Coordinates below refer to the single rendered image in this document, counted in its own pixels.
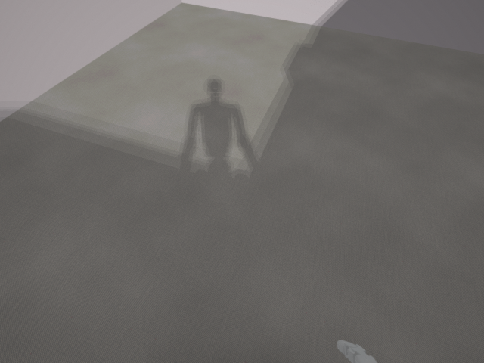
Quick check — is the right robot hand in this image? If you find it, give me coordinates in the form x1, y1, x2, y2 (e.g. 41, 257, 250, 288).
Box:
337, 340, 377, 363

